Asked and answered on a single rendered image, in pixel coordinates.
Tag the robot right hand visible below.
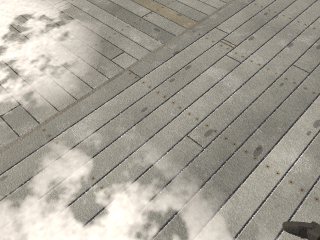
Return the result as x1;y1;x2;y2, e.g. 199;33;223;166
282;221;320;240

